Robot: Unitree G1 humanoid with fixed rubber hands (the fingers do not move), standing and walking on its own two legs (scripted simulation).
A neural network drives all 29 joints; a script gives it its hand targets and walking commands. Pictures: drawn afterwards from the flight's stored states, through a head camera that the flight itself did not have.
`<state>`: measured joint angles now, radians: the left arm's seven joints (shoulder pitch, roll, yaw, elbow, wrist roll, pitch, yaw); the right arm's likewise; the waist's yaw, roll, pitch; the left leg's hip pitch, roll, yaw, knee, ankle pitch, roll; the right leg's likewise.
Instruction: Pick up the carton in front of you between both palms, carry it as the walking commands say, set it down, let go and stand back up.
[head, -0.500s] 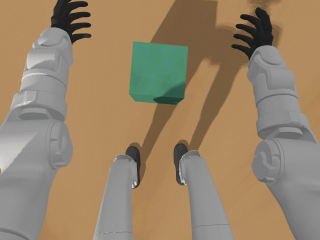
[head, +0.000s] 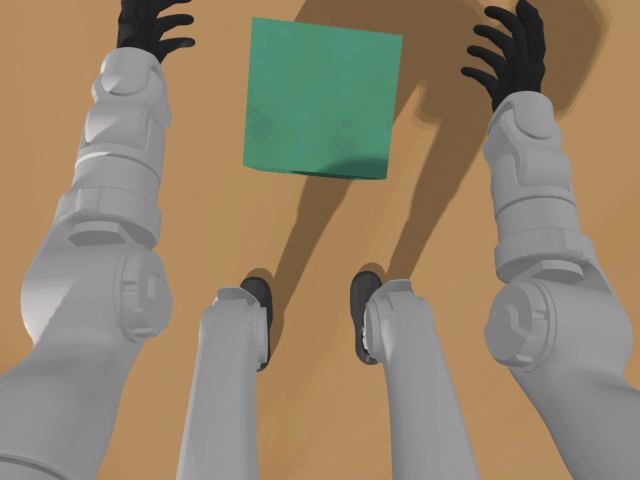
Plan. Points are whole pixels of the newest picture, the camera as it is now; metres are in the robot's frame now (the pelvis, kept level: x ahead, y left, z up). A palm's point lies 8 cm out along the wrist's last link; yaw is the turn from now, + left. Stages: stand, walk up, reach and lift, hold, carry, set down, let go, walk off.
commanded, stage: reach and lift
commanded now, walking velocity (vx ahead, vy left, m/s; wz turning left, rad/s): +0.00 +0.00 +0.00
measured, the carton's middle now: (317, 116) +0.51 -0.01 -0.44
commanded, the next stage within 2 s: none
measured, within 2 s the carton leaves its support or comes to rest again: leaves its support in 1.44 s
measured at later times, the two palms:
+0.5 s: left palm (198, 97) +0.53 +0.17 -0.35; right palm (438, 121) +0.49 -0.19 -0.35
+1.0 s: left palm (213, 94) +0.53 +0.15 -0.36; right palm (428, 120) +0.50 -0.18 -0.36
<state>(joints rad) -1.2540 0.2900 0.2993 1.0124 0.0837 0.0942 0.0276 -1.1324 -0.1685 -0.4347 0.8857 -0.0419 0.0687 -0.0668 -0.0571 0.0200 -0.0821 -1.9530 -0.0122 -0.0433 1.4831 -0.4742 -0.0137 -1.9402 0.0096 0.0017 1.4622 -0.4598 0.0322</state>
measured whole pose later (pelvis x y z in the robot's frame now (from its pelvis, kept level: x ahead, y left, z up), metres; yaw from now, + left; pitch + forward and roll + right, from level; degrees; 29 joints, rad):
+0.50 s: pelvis -0.06 +0.00 -0.18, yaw +0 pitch +39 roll -2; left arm -1.66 0.47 0.01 1.27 -0.20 0.11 0.07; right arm -1.55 -0.33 -0.19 1.16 0.20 0.10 -0.13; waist -0.06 -0.01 0.40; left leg -2.26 -0.02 -0.04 2.14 -0.55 -0.02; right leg -2.25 0.03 0.01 2.11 -0.53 0.04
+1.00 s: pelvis -0.05 +0.00 -0.19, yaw -1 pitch +37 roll -2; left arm -1.64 0.44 -0.04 1.26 -0.22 0.08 0.07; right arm -1.53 -0.29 -0.16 1.13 0.22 0.06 -0.14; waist -0.06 -0.01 0.42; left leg -2.26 -0.02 -0.05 2.21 -0.59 -0.02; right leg -2.24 0.03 0.01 2.18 -0.58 0.05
